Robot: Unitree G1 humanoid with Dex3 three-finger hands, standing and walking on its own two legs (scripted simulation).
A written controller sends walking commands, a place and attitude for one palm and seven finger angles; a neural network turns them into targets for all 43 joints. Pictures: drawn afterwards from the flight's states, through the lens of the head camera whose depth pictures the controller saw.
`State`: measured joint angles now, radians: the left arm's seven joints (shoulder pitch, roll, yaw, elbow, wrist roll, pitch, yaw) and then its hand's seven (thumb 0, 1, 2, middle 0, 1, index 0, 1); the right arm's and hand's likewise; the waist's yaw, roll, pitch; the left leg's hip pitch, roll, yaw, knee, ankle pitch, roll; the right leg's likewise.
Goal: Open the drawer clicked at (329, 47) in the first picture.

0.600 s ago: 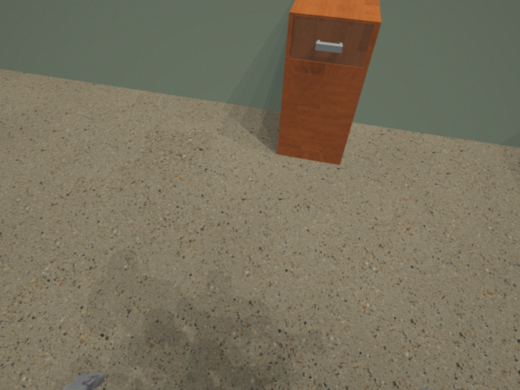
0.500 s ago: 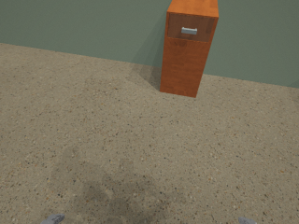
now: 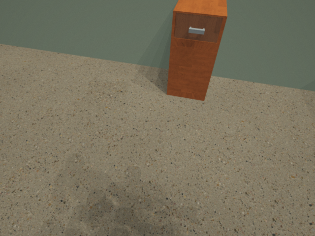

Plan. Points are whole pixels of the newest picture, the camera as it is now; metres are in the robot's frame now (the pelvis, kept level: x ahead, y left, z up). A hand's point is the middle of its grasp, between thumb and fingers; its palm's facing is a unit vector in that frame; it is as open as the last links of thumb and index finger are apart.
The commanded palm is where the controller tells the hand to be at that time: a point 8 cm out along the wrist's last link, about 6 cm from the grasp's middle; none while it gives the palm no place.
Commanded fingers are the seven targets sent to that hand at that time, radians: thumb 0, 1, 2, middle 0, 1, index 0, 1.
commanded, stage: stand and wait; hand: left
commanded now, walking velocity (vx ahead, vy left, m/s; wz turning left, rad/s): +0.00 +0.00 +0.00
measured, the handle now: (196, 29) +1.47 -0.20 -0.09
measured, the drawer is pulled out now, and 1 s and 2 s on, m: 0.00 0.00 0.00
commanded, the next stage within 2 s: look at it before walking up in 0.22 s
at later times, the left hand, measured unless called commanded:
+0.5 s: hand out of the picture +0.06 +0.24 -0.16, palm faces -0.03 -0.95 -0.32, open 7.4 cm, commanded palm none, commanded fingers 0.00 0.90 0.90 -0.20 -0.30 -0.20 -0.30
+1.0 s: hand out of the picture +0.06 +0.24 -0.16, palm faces -0.03 -0.94 -0.33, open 7.4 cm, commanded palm none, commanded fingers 0.00 0.90 0.90 -0.20 -0.30 -0.20 -0.30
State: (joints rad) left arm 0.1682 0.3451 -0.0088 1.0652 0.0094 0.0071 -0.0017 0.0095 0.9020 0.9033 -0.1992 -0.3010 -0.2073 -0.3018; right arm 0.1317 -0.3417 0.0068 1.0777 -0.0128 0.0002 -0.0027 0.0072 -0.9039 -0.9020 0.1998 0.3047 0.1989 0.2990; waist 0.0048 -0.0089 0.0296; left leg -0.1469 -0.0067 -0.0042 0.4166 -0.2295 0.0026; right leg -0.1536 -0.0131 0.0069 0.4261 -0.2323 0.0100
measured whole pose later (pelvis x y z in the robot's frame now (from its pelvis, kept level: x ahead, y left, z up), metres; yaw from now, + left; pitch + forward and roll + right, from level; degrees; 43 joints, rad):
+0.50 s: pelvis -0.01 +0.00 +0.00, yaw +0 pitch -2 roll +0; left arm 0.15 0.34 -0.01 1.08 0.01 0.00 0.00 0.01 0.90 0.90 -0.20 -0.30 -0.21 -0.30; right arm 0.14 -0.33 0.01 1.11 -0.01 -0.01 0.00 0.01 -0.90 -0.90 0.20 0.30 0.20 0.30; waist 0.00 -0.01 0.02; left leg -0.15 0.00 0.00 0.39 -0.20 0.00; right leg -0.16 -0.01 0.01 0.40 -0.20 0.00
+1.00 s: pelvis +0.00 +0.00 +0.00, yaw -1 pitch -2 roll +0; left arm 0.16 0.34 -0.01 1.09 0.01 0.00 0.00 0.01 0.90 0.90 -0.20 -0.30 -0.21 -0.30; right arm 0.12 -0.33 0.01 1.11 -0.01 -0.01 0.00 0.01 -0.90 -0.90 0.20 0.30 0.20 0.30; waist 0.01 -0.01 0.03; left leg -0.15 0.00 0.00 0.37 -0.20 -0.01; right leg -0.16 0.00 0.01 0.38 -0.20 0.00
